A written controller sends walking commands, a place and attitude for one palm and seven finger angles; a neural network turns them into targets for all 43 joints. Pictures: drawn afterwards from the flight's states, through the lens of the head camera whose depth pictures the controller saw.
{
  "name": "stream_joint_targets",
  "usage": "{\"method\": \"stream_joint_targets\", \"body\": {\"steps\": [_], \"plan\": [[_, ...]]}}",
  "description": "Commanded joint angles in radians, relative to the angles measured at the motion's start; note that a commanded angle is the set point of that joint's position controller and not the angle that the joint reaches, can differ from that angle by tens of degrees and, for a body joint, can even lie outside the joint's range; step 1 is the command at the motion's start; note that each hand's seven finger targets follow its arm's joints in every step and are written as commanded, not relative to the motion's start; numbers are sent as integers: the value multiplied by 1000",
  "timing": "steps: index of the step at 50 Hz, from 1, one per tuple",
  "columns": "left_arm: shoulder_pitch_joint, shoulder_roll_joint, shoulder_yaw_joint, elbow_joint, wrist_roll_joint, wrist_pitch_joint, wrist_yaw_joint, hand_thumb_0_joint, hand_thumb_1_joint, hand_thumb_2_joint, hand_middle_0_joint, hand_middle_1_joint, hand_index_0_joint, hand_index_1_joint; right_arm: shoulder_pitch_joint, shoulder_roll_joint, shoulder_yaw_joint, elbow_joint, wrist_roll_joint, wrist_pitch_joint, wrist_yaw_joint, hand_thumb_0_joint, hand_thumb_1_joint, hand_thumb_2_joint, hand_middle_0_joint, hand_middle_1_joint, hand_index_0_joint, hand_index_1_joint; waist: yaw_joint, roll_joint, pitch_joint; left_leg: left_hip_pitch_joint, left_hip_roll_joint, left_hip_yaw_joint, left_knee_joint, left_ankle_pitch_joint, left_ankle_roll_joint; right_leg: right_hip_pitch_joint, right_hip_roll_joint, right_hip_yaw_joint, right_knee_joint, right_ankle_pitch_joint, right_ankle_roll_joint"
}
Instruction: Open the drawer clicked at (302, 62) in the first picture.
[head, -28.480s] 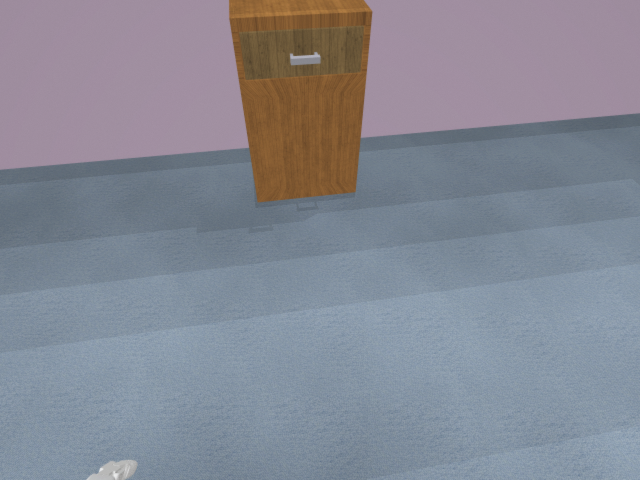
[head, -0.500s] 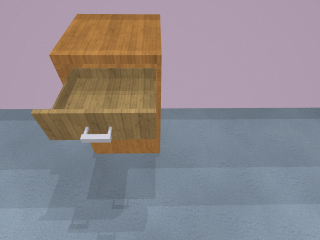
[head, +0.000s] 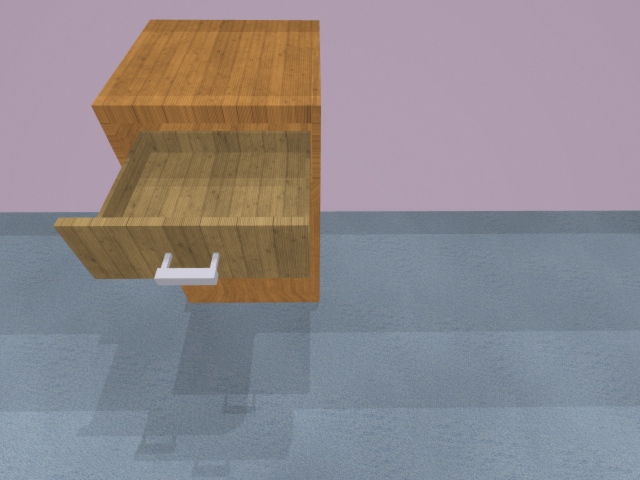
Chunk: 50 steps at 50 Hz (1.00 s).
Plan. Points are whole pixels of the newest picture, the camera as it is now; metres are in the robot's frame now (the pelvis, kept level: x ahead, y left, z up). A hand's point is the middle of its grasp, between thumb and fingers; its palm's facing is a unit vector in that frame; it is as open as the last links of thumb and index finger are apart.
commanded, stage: look to check the result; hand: left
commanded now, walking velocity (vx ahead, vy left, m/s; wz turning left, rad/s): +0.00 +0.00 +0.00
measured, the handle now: (189, 267) +0.47 +0.27 -0.10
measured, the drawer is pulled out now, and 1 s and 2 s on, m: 0.30 0.30 0.30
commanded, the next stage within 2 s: stand and wait in 0.14 s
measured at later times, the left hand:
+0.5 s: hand out of the picture -0.01 +0.15 -0.18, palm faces +0.05 -0.99 -0.16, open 7.4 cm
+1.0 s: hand out of the picture -0.01 +0.15 -0.18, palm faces +0.05 -0.99 -0.16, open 7.4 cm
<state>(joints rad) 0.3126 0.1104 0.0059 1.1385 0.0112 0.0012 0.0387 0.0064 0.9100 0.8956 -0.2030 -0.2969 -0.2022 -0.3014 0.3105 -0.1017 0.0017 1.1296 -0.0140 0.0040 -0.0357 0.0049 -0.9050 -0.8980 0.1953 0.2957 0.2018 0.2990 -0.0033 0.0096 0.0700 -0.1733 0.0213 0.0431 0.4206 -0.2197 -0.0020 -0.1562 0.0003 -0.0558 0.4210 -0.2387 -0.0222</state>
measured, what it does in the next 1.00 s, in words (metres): stands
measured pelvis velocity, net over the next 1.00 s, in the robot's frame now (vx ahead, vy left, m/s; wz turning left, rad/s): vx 0.01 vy -0.01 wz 0.00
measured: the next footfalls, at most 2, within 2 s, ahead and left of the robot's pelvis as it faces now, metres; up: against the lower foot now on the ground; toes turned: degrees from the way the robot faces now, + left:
none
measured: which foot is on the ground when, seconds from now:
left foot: down 0.00-1.00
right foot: down 0.00-1.00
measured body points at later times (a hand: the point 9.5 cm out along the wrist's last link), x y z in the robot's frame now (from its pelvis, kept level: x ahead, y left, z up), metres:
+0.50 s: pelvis +0.01 -0.01 +0.00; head +0.03 -0.01 +0.45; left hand -0.01 +0.20 -0.16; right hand -0.02 -0.21 -0.16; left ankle +0.01 +0.12 -0.74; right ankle -0.01 -0.10 -0.74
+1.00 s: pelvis +0.01 -0.01 +0.00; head +0.03 -0.01 +0.45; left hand -0.01 +0.20 -0.16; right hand -0.01 -0.21 -0.16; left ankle +0.01 +0.12 -0.74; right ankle -0.01 -0.10 -0.74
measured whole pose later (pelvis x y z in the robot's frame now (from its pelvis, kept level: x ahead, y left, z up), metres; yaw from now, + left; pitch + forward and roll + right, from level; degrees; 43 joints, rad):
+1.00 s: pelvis +0.01 -0.01 +0.00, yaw +0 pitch -2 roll +0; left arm 0.31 0.11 0.01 1.15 0.01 -0.01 0.04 0.01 0.91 0.90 -0.20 -0.30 -0.20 -0.30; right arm 0.30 -0.10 0.00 1.15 -0.01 0.00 -0.04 0.01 -0.91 -0.90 0.20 0.30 0.20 0.30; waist 0.00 0.00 0.06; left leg -0.14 0.03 0.04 0.40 -0.23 -0.01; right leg -0.12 0.01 -0.06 0.40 -0.25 -0.03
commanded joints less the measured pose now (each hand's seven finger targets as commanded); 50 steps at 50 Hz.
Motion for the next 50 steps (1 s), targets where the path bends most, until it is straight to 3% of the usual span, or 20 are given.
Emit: {"method": "stream_joint_targets", "body": {"steps": [1, 4, 37, 50], "plan": [[97, 81, 17, -7, 2, -12, 9, 0, 900, 900, -200, -300, -200, -300, 101, -75, -19, -9, 6, -4, -8, 0, -900, -900, 200, 300, 200, 300, -3, -18, 40, 5, 75, -76, -70, 92, 39, -62, -92, 94, -104, 73, -26], [90, 82, 18, -8, 1, -11, 8, 0, 900, 900, -200, -300, -200, -300, 99, -74, -19, -5, 3, -5, -9, 0, -900, -900, 200, 300, 200, 300, -3, 3, 33, 4, 74, -75, -72, 93, 38, -48, -91, 96, -102, 79, -25], [91, 82, 24, 1, 1, -18, 10, 0, 900, 900, -200, -300, -200, -300, 93, -68, -23, 7, 5, -9, -15, 0, -900, -900, 200, 300, 200, 300, -2, -4, 14, 36, 78, -63, -65, 165, 33, -10, -94, 84, -99, 191, -27], [95, 83, 24, 5, 0, -17, 9, 0, 900, 900, -200, -300, -200, -300, 88, -66, -24, 11, 4, -8, -15, 0, -900, -900, 200, 300, 200, 300, 1, -2, 37, 22, 74, -61, -77, 123, 31, -23, -93, 91, -114, 136, -26]]}}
